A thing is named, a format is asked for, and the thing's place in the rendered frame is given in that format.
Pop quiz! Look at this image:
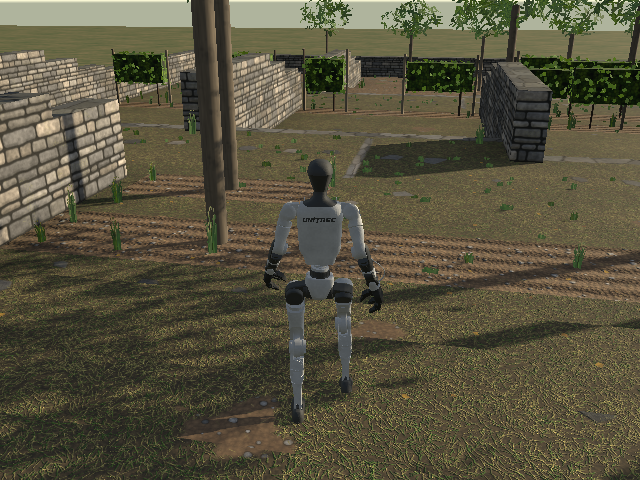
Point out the left robot forearm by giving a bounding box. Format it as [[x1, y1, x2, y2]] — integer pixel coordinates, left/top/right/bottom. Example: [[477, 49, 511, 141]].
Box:
[[265, 239, 283, 275]]

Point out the robot left hand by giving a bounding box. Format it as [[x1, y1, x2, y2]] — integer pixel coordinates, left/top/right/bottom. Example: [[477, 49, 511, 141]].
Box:
[[263, 271, 287, 290]]

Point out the right robot forearm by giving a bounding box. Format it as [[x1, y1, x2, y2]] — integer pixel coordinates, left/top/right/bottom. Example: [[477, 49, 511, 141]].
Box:
[[358, 244, 380, 291]]

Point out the left robot upper arm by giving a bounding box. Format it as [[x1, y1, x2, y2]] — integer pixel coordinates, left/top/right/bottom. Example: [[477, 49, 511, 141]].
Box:
[[272, 202, 299, 255]]

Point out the right robot upper arm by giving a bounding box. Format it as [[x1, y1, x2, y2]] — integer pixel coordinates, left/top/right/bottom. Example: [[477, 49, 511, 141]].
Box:
[[341, 202, 367, 260]]

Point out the left robot shin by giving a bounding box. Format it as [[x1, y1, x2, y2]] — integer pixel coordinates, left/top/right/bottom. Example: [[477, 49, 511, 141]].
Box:
[[289, 340, 304, 409]]

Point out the robot right thigh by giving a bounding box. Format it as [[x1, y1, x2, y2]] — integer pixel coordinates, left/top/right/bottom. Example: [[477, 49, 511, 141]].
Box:
[[333, 278, 353, 334]]

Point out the robot right hand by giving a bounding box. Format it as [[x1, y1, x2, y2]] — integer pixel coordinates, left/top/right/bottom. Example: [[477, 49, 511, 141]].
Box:
[[360, 286, 383, 313]]

